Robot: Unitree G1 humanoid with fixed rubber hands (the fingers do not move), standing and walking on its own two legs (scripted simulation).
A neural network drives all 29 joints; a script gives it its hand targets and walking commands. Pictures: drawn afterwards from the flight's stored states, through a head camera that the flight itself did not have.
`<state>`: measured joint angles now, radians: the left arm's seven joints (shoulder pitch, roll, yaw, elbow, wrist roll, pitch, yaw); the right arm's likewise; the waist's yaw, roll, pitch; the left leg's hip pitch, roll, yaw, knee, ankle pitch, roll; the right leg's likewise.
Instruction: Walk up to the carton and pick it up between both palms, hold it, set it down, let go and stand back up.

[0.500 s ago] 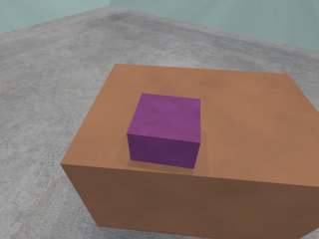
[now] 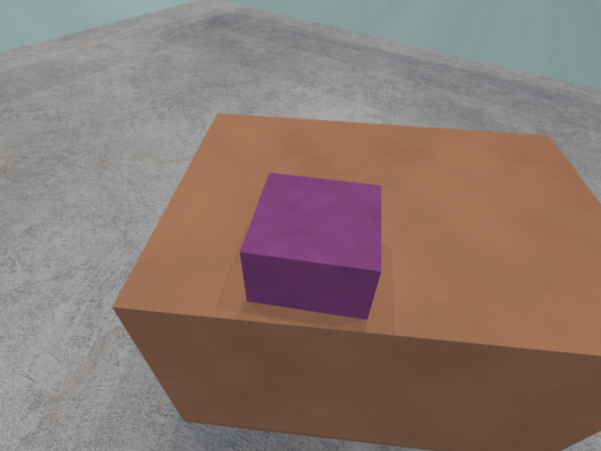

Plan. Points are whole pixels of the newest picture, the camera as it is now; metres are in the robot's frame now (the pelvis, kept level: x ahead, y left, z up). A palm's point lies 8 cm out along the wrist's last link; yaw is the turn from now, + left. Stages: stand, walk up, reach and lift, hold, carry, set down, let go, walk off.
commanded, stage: stand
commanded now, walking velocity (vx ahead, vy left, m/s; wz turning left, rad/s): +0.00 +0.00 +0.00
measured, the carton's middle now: (315, 242) +0.52 -0.02 -0.04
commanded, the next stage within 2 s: none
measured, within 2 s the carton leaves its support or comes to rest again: neither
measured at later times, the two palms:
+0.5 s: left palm out of the picture +0.05 +0.26 -0.13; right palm out of the picture +0.05 -0.24 -0.12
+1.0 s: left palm out of the picture +0.04 +0.25 -0.13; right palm out of the picture +0.04 -0.24 -0.13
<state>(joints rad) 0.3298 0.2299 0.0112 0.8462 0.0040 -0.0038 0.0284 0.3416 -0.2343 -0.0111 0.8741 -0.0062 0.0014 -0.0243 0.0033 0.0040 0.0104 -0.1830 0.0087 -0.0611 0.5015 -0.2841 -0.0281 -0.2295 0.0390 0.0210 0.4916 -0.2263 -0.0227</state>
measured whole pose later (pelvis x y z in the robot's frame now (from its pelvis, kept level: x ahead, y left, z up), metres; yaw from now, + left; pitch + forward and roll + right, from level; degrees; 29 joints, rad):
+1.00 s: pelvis +0.02 +0.01 +0.00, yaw -1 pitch -2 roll +0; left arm 0.30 0.21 0.00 0.98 0.00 0.00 0.05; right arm 0.31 -0.21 0.00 0.96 0.00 0.00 -0.04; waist 0.01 -0.01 0.03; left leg -0.12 0.00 -0.04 0.45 -0.28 -0.01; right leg -0.19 0.03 0.05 0.46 -0.23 -0.01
